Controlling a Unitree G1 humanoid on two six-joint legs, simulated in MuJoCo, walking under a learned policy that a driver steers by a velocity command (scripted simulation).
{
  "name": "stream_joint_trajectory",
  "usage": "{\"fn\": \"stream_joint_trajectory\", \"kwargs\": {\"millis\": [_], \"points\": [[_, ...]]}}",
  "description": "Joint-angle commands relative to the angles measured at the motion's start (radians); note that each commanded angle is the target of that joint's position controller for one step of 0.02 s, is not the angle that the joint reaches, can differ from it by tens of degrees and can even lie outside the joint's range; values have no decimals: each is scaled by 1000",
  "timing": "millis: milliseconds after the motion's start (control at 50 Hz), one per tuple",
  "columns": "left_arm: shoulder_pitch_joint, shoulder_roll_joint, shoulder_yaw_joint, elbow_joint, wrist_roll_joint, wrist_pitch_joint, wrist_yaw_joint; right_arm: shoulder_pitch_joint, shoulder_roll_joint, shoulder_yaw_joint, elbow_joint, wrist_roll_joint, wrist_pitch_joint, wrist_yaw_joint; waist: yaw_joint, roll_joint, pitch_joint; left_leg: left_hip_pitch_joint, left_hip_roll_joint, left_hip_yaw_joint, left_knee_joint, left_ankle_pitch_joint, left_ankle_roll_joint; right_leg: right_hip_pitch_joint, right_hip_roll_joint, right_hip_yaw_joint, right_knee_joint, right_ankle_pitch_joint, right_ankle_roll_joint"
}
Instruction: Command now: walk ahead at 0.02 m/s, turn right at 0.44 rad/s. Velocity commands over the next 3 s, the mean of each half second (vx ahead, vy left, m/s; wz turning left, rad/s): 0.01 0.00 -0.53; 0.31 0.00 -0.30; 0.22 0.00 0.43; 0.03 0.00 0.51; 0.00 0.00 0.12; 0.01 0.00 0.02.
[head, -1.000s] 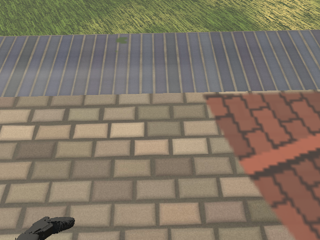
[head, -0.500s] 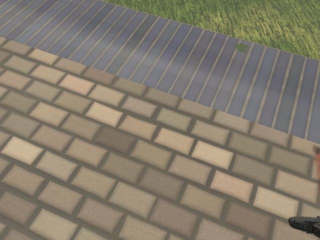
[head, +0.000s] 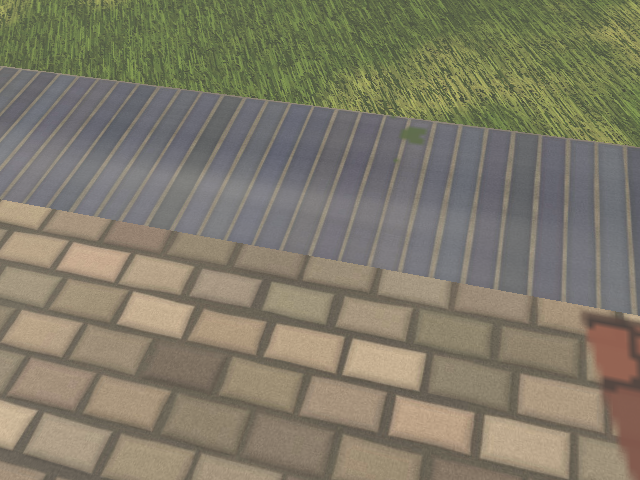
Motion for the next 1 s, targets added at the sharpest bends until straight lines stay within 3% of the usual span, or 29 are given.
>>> {"fn": "stream_joint_trajectory", "kwargs": {"millis": [20, 40, 60, 140, 220, 260, 300, 320, 340, 360, 380, 420, 440, 480, 540, 600, 680, 720, 740, 760, 780, 800, 820, 840, 860, 880, 900, 940, 1000], "points": [[-7, 193, 54, -73, -4, -35, 9, -39, -83, -35, -74, 8, -8, -6, -8, -146, -97, -229, -7, -97, 307, -97, -30, 218, -259, 346, -224, 606, -225], [-39, 183, 53, -81, -23, -33, 14, -30, -93, -38, -70, 5, -5, -10, -21, -130, -101, -233, 8, -107, 281, -50, -39, 231, -243, 322, -214, 615, -200], [-47, 170, 49, -84, -30, -28, 20, -38, -83, -36, -70, 5, -8, -12, -25, -133, -115, -207, 6, -99, 253, -18, -50, 231, -220, 303, -204, 647, -187], [-23, 185, 62, -90, -30, -1, 35, -63, -53, -23, -75, 20, -21, -4, -5, -158, -149, -130, -13, -90, 45, 59, -75, 262, -181, 303, -179, 638, -181], [-53, 202, 72, -110, -30, 17, 31, -44, -76, -26, -68, 26, -28, 12, -2, -201, -143, 7, -31, -92, -118, 77, -70, 187, -172, 374, -183, 561, -187], [-78, 199, 72, -120, -37, 22, 27, -11, -91, -32, -58, 27, -36, 21, -15, -211, -132, 68, -35, -90, -234, 115, -58, 168, -156, 417, -172, 508, -173], [-109, 180, 65, -133, -48, 28, 32, 55, -105, -42, -32, 23, -45, 26, -55, -189, -127, 214, -13, -79, -450, 303, -28, 101, -97, 416, -128, 354, -114], [-77, 140, 54, -135, -35, 28, 33, 84, -157, -55, -31, 9, -44, 21, -42, -89, -154, 343, 129, -191, -474, 365, 23, -7, -38, 362, -17, 146, -64], [-15, 85, 41, -142, -24, 19, 28, 53, -238, -68, -46, -10, -33, 12, 18, 194, -132, 410, 342, -432, -480, 607, 158, -215, 135, 178, 184, -246, 4], [-16, 164, 64, -145, -19, 7, 26, 58, -210, -61, -54, -39, -37, 17, -11, 220, -130, 331, 465, -552, -504, 630, 289, -269, 96, 149, 418, -366, 47], [-10, 223, 86, -126, -28, 8, 25, 10, -154, -43, -69, -33, -44, 15, 3, 130, -97, 293, 419, -466, -505, 574, 288, -268, 59, 158, 536, -298, 62], [4, 200, 90, -95, -29, 29, 31, -58, -107, -29, -77, -5, -46, 8, 15, 94, -53, 276, 299, -291, -496, 459, 207, -293, 41, 131, 603, -172, 89], [-5, 176, 84, -101, -29, 35, 28, -54, -105, -25, -71, 2, -44, 2, 4, 104, -41, 276, 285, -249, -495, 496, 208, -305, 38, 120, 625, -133, 103], [-51, 140, 71, -134, -39, 35, 21, -10, -113, -25, -56, -2, -36, -9, -24, 125, -39, 305, 264, -178, -504, 529, 221, -316, 27, 68, 566, -87, 121], [-124, 117, 54, -180, -39, 27, 6, 82, -146, -37, -33, 6, -30, -19, -91, 142, -72, 412, 304, -200, -573, 203, 232, -352, -22, 28, 413, -55, 125], [-144, 103, 41, -204, -32, 14, -14, 89, -188, -50, -30, 15, -40, -9, -102, 144, -57, 387, 330, -180, -615, 70, 219, -290, -49, -13, 282, -68, 96], [-114, 98, 35, -198, -33, 1, -34, 89, -213, -59, -20, 35, -59, 21, -84, 129, -17, 277, 329, -103, -627, 41, 202, -112, -38, -75, 99, -68, 28], [-39, 85, 35, -168, -34, -5, -38, 78, -208, -55, -5, 51, -61, 39, -32, 103, -16, 217, 318, -65, -574, 32, 187, 35, -10, -107, -53, 6, -11], [38, 85, 38, -130, -34, -8, -36, 75, -184, -47, 3, 53, -62, 46, 4, 75, -29, 148, 294, -28, -504, 34, 168, 166, 22, -132, -121, 44, -28], [145, 115, 54, -89, -38, -10, -28, 84, -129, -26, 11, 40, -68, 53, 48, 19, -69, 52, 250, 30, -367, 60, 130, 342, 28, -100, -148, 35, -53], [272, 194, 74, -70, -34, -15, -15, 44, -44, 7, -15, 2, -77, 63, 97, -204, -111, -130, 155, 136, 2, -22, 42, 505, -175, 199, -247, 23, -112], [255, 303, 89, -100, -29, -34, -19, 9, -58, 3, -77, 13, -97, 64, 77, -333, -105, -436, 30, 72, 247, -160, 5, 548, -386, 624, -365, -149, -297], [222, 218, 69, -112, -24, -58, -27, -25, -148, -18, -71, 43, -109, 65, 96, -197, -61, -494, 103, -34, 371, -127, 21, 491, -392, 599, -397, -214, -315], [175, 167, 49, -115, -18, -74, -26, -13, -163, -23, -61, 60, -113, 72, 64, -197, -4, -506, 141, -57, 368, -12, 47, 445, -347, 483, -400, -210, -270], [128, 137, 38, -121, -15, -83, -26, 13, -151, -22, -32, 54, -111, 74, 37, -162, 19, -476, 166, -61, 341, 78, 51, 401, -297, 379, -408, -133, -228], [89, 122, 31, -122, -17, -86, -23, 20, -152, -24, -20, 39, -108, 75, 19, -152, 44, -451, 176, -68, 294, 152, 43, 365, -269, 291, -426, -9, -197], [74, 118, 28, -127, -10, -89, -17, 38, -141, -23, -5, 34, -103, 79, 5, -151, 44, -406, 178, -69, 283, 219, 34, 331, -241, 214, -438, 106, -172], [87, 120, 32, -120, 2, -99, -9, 58, -108, -14, 10, 38, -95, 82, 0, -115, 26, -386, 152, -73, 264, 319, 15, 321, -219, 103, -447, 296, -157], [95, 116, 32, -107, 6, -108, -3, 19, -77, -4, -11, 42, -89, 77, 5, -93, 49, -349, 100, -95, 93, 446, -2, 275, -188, -36, -474, 365, -134]]}}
